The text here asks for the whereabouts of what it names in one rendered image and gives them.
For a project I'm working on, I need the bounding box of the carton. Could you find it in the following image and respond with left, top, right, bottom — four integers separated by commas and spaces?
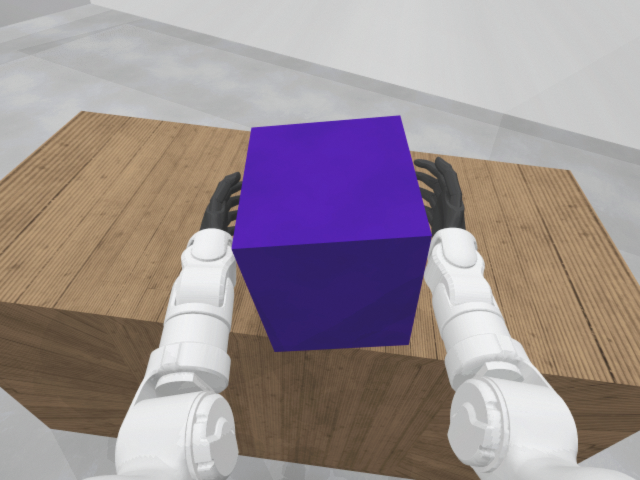
231, 115, 432, 352

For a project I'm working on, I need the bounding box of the right robot upper arm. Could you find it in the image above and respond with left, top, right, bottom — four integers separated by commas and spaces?
448, 376, 636, 480

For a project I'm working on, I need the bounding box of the robot left forearm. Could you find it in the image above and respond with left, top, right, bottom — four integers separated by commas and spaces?
115, 228, 236, 472

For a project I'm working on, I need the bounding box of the left robot upper arm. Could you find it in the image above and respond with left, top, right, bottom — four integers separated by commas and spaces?
83, 390, 238, 480

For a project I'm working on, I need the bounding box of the right robot hand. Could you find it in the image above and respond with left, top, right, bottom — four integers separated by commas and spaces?
414, 157, 466, 238

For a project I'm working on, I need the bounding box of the pedestal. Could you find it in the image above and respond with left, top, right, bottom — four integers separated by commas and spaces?
0, 111, 640, 480

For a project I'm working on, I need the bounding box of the robot right forearm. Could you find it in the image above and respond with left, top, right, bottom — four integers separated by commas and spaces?
424, 228, 578, 452

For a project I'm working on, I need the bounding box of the left robot hand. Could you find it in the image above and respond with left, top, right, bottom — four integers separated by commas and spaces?
200, 172, 243, 236

